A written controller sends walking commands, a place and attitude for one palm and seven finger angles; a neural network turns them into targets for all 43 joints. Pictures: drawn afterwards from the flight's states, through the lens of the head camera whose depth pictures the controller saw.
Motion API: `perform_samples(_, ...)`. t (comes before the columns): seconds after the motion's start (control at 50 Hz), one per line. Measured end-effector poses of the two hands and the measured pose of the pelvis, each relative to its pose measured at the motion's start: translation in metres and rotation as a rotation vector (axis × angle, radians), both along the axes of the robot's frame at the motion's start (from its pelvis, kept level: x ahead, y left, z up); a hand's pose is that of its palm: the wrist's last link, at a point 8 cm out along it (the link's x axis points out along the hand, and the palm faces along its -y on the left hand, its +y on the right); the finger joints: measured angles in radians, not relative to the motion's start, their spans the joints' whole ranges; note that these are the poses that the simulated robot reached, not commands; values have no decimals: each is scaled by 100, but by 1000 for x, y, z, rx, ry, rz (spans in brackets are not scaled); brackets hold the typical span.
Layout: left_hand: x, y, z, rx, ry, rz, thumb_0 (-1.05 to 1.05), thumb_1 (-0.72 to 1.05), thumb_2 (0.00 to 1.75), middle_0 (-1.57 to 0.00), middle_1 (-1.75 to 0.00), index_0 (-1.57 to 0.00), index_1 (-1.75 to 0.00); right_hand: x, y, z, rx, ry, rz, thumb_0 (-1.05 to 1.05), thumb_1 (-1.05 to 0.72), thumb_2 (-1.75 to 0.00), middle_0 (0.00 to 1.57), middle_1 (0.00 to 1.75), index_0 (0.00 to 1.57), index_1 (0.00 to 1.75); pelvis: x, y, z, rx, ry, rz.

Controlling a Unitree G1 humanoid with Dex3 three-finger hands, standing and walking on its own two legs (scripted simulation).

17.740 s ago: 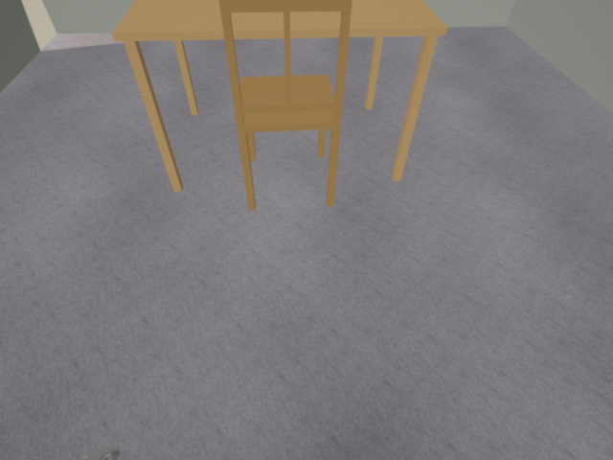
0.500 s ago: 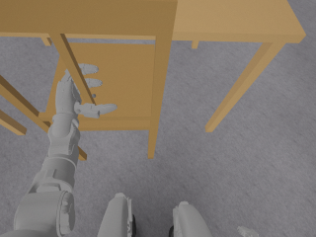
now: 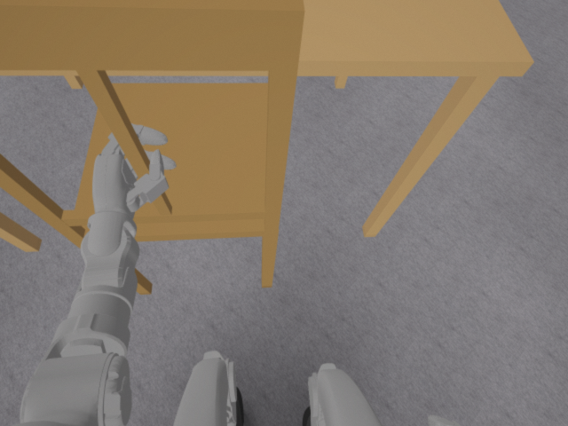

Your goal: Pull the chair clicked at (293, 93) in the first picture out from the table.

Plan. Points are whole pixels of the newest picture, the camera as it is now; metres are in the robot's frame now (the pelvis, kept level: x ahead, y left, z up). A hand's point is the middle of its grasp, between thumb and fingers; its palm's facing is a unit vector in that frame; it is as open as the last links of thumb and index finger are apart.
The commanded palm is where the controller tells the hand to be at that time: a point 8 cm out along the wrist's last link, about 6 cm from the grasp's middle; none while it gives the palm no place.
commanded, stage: hook a spindle and tug to test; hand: left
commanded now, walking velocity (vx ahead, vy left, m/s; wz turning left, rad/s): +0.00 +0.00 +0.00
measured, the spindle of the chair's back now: (138, 159) +0.47 +0.19 +0.04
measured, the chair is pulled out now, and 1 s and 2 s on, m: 0.00 0.05 0.17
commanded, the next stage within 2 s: step backward, pulling the chair out in 0.42 s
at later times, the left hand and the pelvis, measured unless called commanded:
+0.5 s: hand (163, 198) +0.42 +0.16 +0.03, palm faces +0.03 -1.00 -0.02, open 5.0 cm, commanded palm +0.39 +0.19 +0.03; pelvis +0.03 +0.00 +0.01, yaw +0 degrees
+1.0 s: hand (165, 203) +0.40 +0.15 +0.05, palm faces +0.05 -0.99 -0.13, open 5.0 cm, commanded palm +0.36 +0.19 +0.04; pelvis +0.03 +0.00 +0.11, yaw -1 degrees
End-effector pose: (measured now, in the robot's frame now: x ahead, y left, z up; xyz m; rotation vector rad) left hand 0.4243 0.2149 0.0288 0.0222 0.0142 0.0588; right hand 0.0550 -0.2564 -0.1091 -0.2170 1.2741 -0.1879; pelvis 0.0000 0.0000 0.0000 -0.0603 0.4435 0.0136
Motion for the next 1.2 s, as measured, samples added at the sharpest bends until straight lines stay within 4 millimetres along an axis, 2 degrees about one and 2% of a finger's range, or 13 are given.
perform_samples(0.18, -4, -1, 1, -1, 5, -12, 1, 82, 82, -45, -145, -42, -145, 21, 3, 7, 12, -36, -2, 0, -91, -90, 21, 30, 20, 30, 12, 2, 6, 5, 3, -9)
perform_samples(0.4, -24, -5, 3, -3, 16, -27, 2, 81, 81, -42, -145, -41, -145, 62, 9, 15, 34, -102, 36, 0, -91, -90, 20, 30, 20, 30, 29, 4, 15, 12, 0, -9)
perform_samples(0.54, -34, -7, 2, 0, 5, -29, 2, 80, 81, -44, -145, -42, -145, 84, 11, 14, 34, -140, 77, 0, -91, -90, 21, 30, 20, 30, 32, 2, 14, 13, -3, 3)
perform_samples(0.58, -34, -6, 7, 64, 61, -22, 1, 78, 81, -45, -145, -42, -145, 88, 14, 19, 29, -129, 52, 0, -91, -90, 20, 30, 20, 30, 31, 2, 21, 20, -53, 8)
perform_samples(0.62, -34, -6, 16, 132, 164, -16, 2, 75, 80, -46, -144, -43, -145, 90, 18, 32, 27, -125, 25, 0, -91, -90, 20, 30, 20, 30, 33, 3, 37, 26, -102, 16)
perform_samples(0.66, -36, -7, 21, 106, 260, 24, 3, 75, 79, -40, -136, -44, -145, 92, 23, 47, 30, -125, 8, 0, -91, -90, 20, 30, 20, 30, 37, 4, 54, 31, -133, 15)
perform_samples(0.76, -38, -12, 30, 44, 408, 84, 4, 76, 79, -31, -119, -47, -145, 88, 26, 82, 12, -114, -3, 0, -91, -90, 21, 30, 20, 30, 44, 5, 87, 32, -190, 7)
perform_samples(0.86, -37, -13, 34, 60, 457, 51, 4, 76, 78, -30, -113, -48, -145, 76, 12, 102, -44, -111, -23, 0, -91, -90, 21, 30, 20, 30, 41, 5, 101, 23, -236, 6)
perform_samples(1.0, -47, -17, 34, 82, 462, 29, 4, 76, 78, -31, -113, -49, -145, 50, -6, 108, -79, -96, -67, 0, -91, -90, 21, 30, 20, 30, 29, 4, 107, 26, -276, -24)
perform_samples(1.2, -83, -31, 36, 106, 479, -1, 2, 75, 77, -31, -113, -49, -145, 16, -5, 109, -62, -88, -108, 0, -91, -90, 21, 30, 20, 30, 6, 1, 114, 27, -323, -44)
